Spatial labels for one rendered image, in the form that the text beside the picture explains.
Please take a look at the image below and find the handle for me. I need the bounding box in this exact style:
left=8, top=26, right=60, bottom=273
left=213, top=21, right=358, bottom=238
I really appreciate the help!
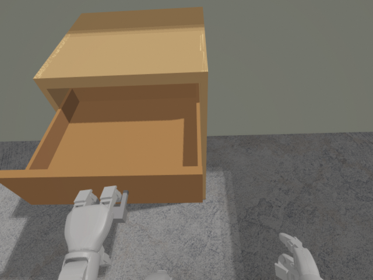
left=112, top=190, right=129, bottom=223

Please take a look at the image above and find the cabinet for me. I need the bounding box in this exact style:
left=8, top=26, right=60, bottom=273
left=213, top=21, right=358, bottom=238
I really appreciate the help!
left=33, top=7, right=208, bottom=200

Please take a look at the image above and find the robot left shin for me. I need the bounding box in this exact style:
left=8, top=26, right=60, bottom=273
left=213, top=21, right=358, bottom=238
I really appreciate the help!
left=157, top=270, right=168, bottom=275

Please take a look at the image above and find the left robot forearm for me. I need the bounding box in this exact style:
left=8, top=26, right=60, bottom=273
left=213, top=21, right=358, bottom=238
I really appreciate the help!
left=58, top=250, right=101, bottom=280

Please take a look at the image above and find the drawer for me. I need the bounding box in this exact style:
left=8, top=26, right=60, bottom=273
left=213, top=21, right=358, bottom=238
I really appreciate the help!
left=0, top=83, right=203, bottom=205

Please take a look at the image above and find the right robot hand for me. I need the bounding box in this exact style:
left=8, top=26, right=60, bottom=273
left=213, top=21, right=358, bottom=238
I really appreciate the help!
left=275, top=233, right=320, bottom=280

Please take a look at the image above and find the left robot hand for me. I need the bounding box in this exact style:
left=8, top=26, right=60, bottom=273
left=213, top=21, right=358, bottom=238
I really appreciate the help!
left=64, top=185, right=122, bottom=267

